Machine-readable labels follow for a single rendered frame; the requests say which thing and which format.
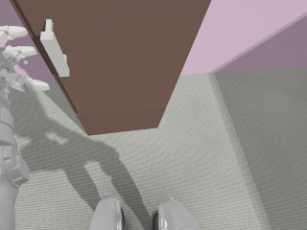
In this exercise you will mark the right robot thigh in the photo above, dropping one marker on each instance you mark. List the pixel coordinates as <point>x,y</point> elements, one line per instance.
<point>174,216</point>

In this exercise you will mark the left robot upper arm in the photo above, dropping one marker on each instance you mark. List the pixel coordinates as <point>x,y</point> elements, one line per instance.
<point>14,172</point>

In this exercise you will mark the robot thigh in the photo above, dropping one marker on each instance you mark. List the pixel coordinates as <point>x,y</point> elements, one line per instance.
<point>174,216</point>
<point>107,214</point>

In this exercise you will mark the robot left hand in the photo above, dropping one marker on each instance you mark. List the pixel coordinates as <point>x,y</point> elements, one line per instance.
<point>11,57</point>

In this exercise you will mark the handle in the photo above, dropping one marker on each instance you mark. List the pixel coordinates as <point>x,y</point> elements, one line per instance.
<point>51,45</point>

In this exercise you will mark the left robot thigh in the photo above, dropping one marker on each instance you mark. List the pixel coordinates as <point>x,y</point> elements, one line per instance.
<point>107,214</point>

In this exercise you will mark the cupboard door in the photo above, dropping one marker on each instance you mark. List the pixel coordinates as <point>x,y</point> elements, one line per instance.
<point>122,55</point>

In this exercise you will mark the left robot forearm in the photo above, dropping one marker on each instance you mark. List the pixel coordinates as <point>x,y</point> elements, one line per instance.
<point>6,119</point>

